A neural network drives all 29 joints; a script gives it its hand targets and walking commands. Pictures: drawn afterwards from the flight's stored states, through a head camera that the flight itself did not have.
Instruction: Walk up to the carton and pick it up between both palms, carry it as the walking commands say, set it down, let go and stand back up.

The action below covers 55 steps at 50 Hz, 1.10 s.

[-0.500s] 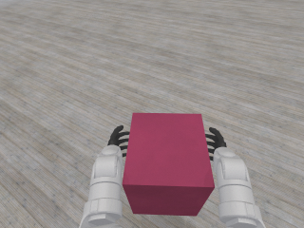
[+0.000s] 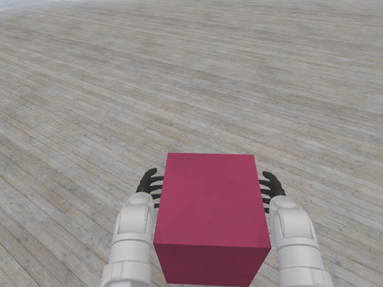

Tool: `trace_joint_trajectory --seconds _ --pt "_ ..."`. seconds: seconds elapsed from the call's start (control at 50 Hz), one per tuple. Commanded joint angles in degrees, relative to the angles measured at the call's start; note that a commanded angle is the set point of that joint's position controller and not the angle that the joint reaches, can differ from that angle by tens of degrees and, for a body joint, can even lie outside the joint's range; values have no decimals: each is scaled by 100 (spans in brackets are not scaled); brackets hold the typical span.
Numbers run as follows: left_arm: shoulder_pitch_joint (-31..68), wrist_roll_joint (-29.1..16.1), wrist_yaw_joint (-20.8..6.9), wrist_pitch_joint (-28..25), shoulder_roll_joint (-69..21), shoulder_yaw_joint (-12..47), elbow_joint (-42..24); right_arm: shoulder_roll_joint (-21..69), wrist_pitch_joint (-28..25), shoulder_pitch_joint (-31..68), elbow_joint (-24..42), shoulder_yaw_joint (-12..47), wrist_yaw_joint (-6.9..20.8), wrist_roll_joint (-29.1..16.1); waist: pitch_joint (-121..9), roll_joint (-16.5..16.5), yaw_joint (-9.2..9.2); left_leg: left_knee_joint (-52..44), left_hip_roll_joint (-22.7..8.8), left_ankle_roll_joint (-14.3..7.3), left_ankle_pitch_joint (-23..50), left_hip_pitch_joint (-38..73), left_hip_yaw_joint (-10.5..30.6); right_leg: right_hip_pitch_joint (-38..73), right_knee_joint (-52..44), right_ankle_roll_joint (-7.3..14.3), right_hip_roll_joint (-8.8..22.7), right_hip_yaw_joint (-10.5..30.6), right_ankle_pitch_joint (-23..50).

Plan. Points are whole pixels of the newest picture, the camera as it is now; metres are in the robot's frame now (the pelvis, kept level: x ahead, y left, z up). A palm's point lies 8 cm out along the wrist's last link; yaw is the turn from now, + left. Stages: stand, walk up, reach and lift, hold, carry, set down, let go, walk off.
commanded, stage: hold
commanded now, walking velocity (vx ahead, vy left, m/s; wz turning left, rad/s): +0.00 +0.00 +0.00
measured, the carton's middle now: (208, 221) +0.28 +0.00 -0.03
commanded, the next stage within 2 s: carry in 1.10 s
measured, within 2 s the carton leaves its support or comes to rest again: neither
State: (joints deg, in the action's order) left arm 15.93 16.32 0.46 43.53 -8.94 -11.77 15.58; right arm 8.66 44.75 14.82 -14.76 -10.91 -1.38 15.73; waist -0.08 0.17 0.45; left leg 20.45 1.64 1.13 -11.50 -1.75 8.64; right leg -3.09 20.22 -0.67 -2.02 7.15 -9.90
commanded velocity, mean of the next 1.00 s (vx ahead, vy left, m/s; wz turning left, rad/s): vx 0.00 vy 0.00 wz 0.00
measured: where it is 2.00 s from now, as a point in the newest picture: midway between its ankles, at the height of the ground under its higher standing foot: outside the picture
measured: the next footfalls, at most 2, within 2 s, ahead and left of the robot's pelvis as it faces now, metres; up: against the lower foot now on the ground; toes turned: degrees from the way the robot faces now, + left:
right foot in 1.56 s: +0.02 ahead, -0.05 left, +0.00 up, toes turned +1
left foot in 1.84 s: -0.03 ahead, +0.29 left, +0.00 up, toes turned +27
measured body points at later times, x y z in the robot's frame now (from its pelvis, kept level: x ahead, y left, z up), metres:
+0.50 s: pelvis -0.01 +0.00 +0.00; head -0.06 +0.00 +0.45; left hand +0.29 +0.15 +0.04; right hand +0.29 -0.14 +0.04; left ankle +0.01 +0.14 -0.75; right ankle +0.02 -0.13 -0.75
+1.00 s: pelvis +0.00 +0.00 +0.00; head -0.05 +0.00 +0.45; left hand +0.29 +0.15 +0.04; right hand +0.29 -0.14 +0.04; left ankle +0.01 +0.14 -0.75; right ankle +0.02 -0.13 -0.75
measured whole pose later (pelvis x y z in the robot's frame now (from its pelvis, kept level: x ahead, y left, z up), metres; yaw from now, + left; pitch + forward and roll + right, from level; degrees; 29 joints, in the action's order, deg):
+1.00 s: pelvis +0.00 +0.00 +0.00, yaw +0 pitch -8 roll +0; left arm 15.4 16.5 0.3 43.9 -8.8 -11.3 14.7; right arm 8.5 45.0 14.3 -14.0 -10.2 -1.3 15.9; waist 0.7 0.4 0.5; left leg 21.1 1.6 1.1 -11.6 -1.7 8.4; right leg -2.8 20.6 -0.6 -2.0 6.8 -9.9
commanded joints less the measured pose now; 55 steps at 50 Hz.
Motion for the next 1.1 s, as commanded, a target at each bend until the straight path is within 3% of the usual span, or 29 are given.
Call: trace_joint_trajectory --seconds 0.0,0.34,0.8,1.06,1.08 --pt "2764 -1581 -1431 -196 -5731 3027 -183 5664 -316 3101 445 3123 1480 -1674 -1282 9 6 -302 386 -31 873 -141 -396 524 -195 -47 -350 -341 810" --pt "3142 -1515 -1495 -212 -5760 2883 94 5729 -339 3441 158 2975 1520 -1602 -1168 14 8 -294 341 -59 325 -260 -414 384 -203 -8 -313 -356 201" --pt "2680 -1547 -1434 -171 -5746 3010 -215 5637 -310 3016 504 3132 1491 -1633 -1256 4 10 -283 340 -42 881 -69 -366 524 -208 -14 -313 -307 776" --pt "2575 -1557 -1423 -169 -5703 3064 -339 5596 -309 2924 609 3185 1479 -1666 -1214 9 -7 -257 339 -49 821 -115 -351 516 -197 -10 -306 -294 726" --pt "2896 -1690 -1442 -202 -5518 3161 -167 5558 -347 3251 580 3246 1456 -1649 -1050 -202 -25 357 -564 -55 -220 -1004 -225 -854 132 129 997 50 -111"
